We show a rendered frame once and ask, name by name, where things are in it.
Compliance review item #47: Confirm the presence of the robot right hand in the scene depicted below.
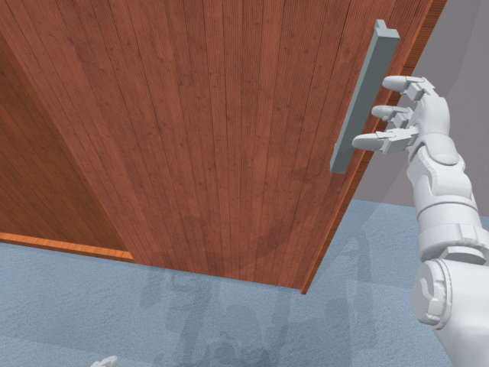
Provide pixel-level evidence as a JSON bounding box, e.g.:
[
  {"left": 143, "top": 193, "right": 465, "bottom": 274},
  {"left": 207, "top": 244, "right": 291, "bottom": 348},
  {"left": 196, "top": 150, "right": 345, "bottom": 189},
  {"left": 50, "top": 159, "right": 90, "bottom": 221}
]
[{"left": 352, "top": 76, "right": 450, "bottom": 154}]

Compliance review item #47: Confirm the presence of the right robot forearm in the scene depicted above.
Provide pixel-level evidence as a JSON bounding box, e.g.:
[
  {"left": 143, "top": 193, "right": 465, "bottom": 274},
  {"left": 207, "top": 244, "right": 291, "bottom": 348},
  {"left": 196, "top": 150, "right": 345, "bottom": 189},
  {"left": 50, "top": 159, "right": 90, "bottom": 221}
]
[{"left": 406, "top": 134, "right": 489, "bottom": 266}]

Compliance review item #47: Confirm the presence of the right robot upper arm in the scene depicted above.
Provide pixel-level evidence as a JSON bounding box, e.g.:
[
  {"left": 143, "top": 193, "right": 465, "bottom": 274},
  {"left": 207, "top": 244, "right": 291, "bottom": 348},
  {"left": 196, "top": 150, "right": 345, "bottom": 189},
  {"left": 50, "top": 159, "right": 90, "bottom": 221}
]
[{"left": 410, "top": 258, "right": 489, "bottom": 367}]

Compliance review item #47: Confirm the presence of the handle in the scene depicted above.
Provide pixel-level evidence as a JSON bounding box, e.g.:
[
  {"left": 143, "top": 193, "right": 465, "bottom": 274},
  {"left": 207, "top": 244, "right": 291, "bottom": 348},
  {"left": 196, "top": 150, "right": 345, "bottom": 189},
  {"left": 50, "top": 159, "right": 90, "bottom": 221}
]
[{"left": 330, "top": 19, "right": 400, "bottom": 174}]

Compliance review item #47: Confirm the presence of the wardrobe door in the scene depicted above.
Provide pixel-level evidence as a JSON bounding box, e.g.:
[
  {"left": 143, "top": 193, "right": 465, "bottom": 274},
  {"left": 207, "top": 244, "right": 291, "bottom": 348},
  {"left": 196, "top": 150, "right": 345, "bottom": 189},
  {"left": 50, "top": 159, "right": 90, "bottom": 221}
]
[
  {"left": 0, "top": 31, "right": 128, "bottom": 252},
  {"left": 0, "top": 0, "right": 430, "bottom": 290}
]

